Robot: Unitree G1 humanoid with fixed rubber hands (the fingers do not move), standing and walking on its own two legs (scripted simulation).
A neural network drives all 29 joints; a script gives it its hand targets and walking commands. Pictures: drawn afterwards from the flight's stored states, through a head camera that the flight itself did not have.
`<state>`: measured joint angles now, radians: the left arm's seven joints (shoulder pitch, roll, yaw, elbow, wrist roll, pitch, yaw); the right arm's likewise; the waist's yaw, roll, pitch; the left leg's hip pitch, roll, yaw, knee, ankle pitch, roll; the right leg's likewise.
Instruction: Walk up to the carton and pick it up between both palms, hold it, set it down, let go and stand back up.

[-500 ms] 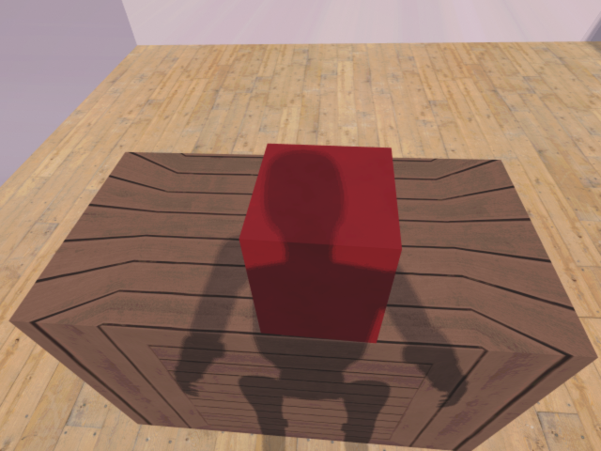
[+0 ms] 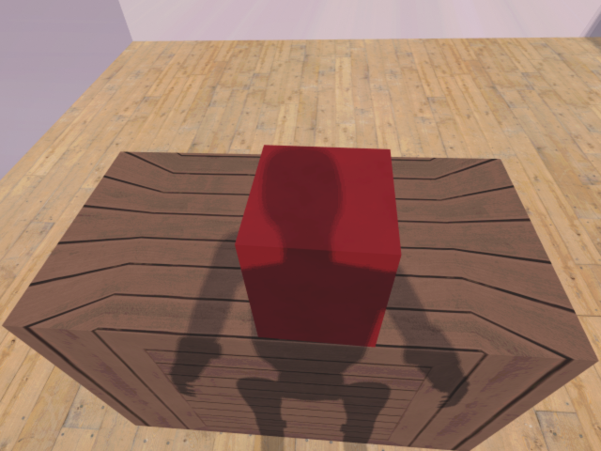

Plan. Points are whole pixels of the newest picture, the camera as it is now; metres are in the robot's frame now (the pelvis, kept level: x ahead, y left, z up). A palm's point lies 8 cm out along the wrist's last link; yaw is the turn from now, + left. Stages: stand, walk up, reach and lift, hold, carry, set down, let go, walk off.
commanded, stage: stand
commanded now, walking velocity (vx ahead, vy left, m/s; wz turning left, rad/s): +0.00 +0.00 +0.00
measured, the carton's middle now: (320, 248) +0.43 -0.01 +0.01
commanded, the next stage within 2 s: none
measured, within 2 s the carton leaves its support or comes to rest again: neither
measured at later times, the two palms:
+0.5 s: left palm out of the picture +0.08 +0.29 -0.12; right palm out of the picture +0.09 -0.29 -0.12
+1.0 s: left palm out of the picture +0.09 +0.28 -0.12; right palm out of the picture +0.10 -0.29 -0.12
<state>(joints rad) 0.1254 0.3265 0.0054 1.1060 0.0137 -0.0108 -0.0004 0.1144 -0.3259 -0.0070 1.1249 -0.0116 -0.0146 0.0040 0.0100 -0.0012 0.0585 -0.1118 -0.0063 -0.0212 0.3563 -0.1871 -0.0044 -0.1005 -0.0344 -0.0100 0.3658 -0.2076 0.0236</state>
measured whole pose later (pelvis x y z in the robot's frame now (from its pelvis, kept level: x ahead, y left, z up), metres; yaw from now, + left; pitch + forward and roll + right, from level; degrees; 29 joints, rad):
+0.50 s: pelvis +0.01 +0.00 +0.00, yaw +0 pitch -3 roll +0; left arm 0.12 0.32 0.01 1.11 0.01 -0.01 0.00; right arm 0.11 -0.33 -0.01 1.12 -0.01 -0.01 0.00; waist 0.01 0.00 0.06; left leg -0.09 0.00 -0.02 0.35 -0.20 -0.01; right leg -0.08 -0.03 -0.01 0.36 -0.22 0.02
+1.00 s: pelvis +0.02 +0.00 +0.00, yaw +0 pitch -3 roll +0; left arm 0.11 0.32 0.01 1.11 0.01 -0.01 0.00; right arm 0.11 -0.33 0.00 1.11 -0.01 -0.01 0.00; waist 0.01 0.00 0.06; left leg -0.07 0.00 -0.02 0.33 -0.21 -0.01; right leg -0.06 -0.03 -0.01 0.35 -0.23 0.02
